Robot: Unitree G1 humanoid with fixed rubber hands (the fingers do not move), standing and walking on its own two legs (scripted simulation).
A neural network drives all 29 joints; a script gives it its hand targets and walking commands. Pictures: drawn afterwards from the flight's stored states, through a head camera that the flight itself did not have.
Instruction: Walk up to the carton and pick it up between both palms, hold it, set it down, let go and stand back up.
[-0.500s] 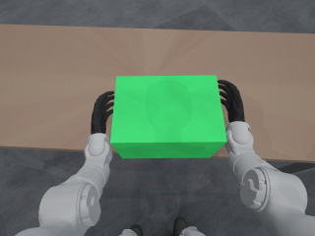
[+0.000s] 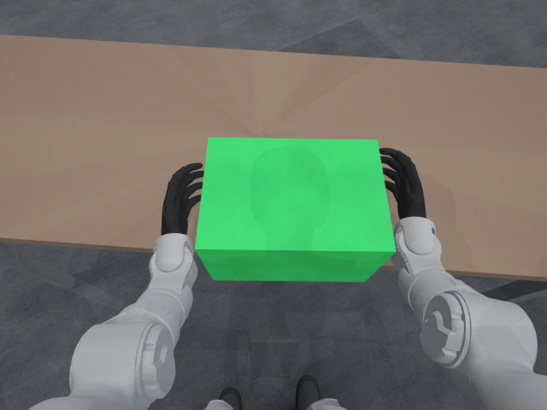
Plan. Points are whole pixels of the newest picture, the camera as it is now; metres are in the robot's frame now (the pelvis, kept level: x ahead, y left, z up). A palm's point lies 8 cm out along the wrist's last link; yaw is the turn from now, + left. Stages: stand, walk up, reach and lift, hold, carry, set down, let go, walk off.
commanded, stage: reach and lift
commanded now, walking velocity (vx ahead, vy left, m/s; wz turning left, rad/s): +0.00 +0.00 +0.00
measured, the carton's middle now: (290, 213) +0.42 -0.01 -0.05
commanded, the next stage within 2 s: none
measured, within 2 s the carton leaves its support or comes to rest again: leaves its support in 0.16 s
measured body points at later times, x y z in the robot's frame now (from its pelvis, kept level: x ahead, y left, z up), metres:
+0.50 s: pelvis +0.01 +0.01 +0.01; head +0.06 +0.01 +0.46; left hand +0.40 +0.18 +0.03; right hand +0.44 -0.17 +0.07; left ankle +0.00 +0.13 -0.72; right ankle +0.03 -0.11 -0.72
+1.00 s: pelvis +0.01 +0.02 +0.03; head +0.00 +0.02 +0.48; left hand +0.40 +0.17 +0.12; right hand +0.42 -0.18 +0.13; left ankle +0.00 +0.13 -0.72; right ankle +0.03 -0.11 -0.72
